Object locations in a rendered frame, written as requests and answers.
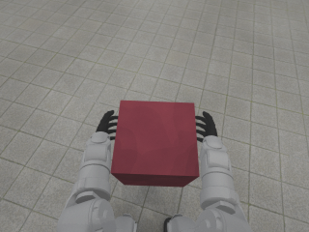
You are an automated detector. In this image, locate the carton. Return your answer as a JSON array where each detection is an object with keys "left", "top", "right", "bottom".
[{"left": 110, "top": 100, "right": 200, "bottom": 188}]

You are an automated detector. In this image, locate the left robot hand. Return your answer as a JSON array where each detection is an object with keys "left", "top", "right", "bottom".
[{"left": 96, "top": 110, "right": 119, "bottom": 140}]

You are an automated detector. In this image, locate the right robot hand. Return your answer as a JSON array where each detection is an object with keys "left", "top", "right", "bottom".
[{"left": 195, "top": 111, "right": 218, "bottom": 142}]

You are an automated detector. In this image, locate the robot right shin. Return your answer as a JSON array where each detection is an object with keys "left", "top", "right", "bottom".
[{"left": 170, "top": 214, "right": 183, "bottom": 220}]

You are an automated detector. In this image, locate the robot left thigh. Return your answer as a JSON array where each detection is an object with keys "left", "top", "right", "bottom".
[{"left": 115, "top": 216, "right": 138, "bottom": 232}]

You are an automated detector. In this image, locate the left robot forearm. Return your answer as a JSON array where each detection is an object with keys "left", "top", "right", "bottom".
[{"left": 56, "top": 131, "right": 111, "bottom": 232}]

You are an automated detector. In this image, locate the robot left upper arm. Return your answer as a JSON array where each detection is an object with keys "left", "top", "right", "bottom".
[{"left": 57, "top": 197, "right": 117, "bottom": 232}]

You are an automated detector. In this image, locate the right robot forearm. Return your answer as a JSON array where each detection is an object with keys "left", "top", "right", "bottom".
[{"left": 199, "top": 135, "right": 249, "bottom": 225}]

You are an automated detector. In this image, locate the robot right upper arm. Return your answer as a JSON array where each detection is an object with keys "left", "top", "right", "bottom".
[{"left": 194, "top": 208, "right": 252, "bottom": 232}]

